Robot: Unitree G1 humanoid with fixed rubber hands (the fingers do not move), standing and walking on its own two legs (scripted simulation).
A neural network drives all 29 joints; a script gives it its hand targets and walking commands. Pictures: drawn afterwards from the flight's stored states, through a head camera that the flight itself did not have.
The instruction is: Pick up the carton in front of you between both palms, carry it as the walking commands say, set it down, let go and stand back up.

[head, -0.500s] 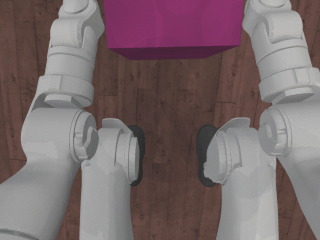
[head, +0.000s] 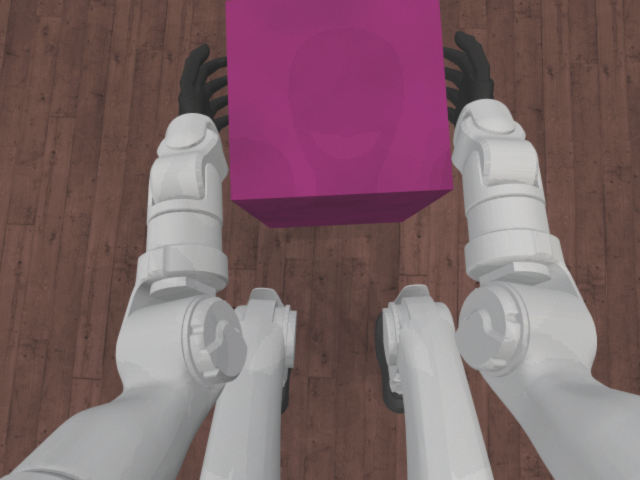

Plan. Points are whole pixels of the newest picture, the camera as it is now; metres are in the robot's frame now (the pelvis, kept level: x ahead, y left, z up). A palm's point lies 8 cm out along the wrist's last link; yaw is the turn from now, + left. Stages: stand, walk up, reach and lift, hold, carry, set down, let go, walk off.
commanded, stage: reach and lift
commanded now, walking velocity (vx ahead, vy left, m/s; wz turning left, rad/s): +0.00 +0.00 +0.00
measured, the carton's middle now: (334, 137) +0.51 +0.00 -0.12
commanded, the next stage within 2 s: none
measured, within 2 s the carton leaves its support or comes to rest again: neither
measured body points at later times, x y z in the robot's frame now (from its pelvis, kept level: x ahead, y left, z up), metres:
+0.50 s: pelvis +0.05 +0.00 +0.13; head +0.21 -0.01 +0.55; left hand +0.48 +0.15 +0.10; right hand +0.48 -0.16 +0.09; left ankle +0.12 +0.13 -0.45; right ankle +0.12 -0.13 -0.45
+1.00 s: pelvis +0.09 +0.00 +0.26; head +0.14 +0.00 +0.71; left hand +0.43 +0.15 +0.25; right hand +0.42 -0.16 +0.24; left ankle +0.12 +0.13 -0.45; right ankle +0.12 -0.13 -0.45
